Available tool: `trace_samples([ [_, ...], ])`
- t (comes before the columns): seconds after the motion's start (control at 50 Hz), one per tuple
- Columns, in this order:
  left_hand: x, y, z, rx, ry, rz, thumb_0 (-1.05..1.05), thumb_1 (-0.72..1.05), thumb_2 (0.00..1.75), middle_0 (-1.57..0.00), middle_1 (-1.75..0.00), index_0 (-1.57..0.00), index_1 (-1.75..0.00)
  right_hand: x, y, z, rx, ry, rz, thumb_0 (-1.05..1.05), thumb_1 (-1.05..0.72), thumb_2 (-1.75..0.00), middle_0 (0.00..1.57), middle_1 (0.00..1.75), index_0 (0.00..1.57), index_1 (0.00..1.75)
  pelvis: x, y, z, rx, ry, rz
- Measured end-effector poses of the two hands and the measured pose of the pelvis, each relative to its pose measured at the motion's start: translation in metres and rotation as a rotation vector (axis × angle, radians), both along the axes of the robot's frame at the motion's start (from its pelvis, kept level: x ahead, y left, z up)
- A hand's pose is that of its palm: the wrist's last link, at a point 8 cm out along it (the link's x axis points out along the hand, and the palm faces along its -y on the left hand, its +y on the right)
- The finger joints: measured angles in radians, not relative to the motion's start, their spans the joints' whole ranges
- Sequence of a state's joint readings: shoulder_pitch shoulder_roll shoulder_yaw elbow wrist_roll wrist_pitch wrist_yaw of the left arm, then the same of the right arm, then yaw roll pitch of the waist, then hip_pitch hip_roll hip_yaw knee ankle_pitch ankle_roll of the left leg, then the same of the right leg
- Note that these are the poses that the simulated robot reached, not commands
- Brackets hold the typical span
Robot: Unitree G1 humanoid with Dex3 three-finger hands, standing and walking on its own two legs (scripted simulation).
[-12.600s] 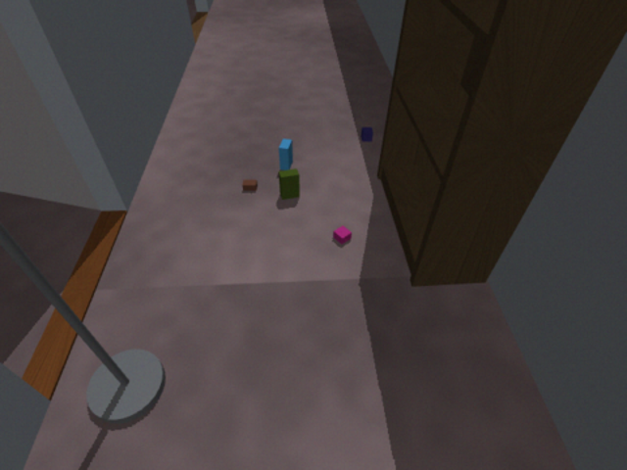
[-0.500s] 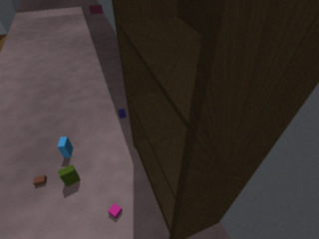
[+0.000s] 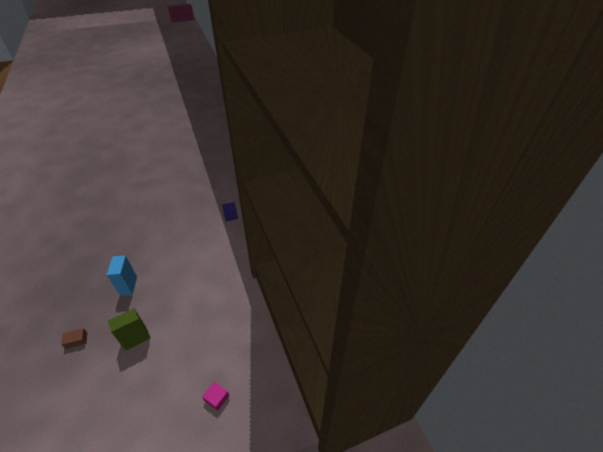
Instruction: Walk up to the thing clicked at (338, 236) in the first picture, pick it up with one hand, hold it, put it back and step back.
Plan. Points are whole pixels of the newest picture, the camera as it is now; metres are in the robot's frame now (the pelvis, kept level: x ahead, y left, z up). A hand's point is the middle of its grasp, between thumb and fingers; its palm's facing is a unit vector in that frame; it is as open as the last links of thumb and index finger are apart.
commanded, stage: stand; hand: left
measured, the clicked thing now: (215, 396) +0.49 +0.29 -0.76
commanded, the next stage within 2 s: walk up in 1.68 s
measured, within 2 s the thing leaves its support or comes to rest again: neither
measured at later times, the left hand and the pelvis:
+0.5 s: hand out of the picture +0.09 +0.26 -0.15, palm faces -0.02 -0.94 -0.35, open 7.4 cm; pelvis +0.01 +0.00 +0.00, yaw +0 degrees
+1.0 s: hand out of the picture +0.09 +0.25 -0.16, palm faces -0.02 -0.94 -0.34, open 7.4 cm; pelvis +0.02 +0.00 +0.00, yaw +0 degrees
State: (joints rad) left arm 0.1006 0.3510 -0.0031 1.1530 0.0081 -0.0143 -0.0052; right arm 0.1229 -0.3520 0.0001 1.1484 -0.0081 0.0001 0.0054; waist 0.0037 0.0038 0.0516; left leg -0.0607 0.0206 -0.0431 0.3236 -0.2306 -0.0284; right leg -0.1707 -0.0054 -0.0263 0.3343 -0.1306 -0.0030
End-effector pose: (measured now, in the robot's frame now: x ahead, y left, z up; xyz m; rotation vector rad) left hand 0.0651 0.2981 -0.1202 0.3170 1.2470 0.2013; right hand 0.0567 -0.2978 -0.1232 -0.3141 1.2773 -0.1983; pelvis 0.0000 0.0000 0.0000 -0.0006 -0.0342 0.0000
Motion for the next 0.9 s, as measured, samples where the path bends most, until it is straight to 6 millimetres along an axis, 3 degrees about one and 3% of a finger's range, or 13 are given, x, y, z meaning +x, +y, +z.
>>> trace_samples([
  [0.36, 0.017, 0.002, 0.004, 0.005, -0.020, -0.007, 0.01, 0.90, 0.90, -0.21, -0.30, -0.21, -0.30, 0.018, 0.002, 0.001, -0.001, -0.031, 0.017, 0.01, -0.90, -0.90, 0.20, 0.30, 0.21, 0.30, 0.008, 0.001, 0.000, 0.001, 0.006, -0.003],
  [0.9, 0.021, -0.001, 0.002, 0.001, -0.015, -0.002, 0.01, 0.90, 0.90, -0.21, -0.30, -0.21, -0.30, 0.024, 0.000, 0.003, -0.008, -0.030, 0.015, 0.01, -0.90, -0.90, 0.20, 0.30, 0.21, 0.30, 0.015, 0.000, 0.001, -0.002, 0.007, -0.003],
])
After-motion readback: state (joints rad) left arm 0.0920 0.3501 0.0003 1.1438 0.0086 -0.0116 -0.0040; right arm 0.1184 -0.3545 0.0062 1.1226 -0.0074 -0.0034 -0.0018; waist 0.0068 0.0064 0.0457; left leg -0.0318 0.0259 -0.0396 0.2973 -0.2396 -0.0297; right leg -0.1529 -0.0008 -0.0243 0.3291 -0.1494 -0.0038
